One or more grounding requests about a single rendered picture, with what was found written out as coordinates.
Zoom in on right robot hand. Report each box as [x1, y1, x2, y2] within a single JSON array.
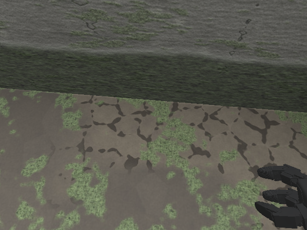
[[254, 164, 307, 230]]

